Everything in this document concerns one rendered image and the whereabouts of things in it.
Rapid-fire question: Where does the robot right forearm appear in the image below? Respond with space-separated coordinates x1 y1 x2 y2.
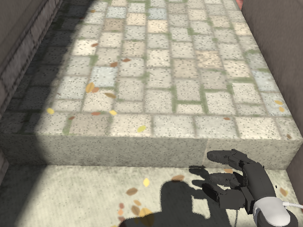
253 197 298 227

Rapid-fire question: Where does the right robot hand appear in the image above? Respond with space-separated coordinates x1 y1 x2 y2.
202 149 277 215

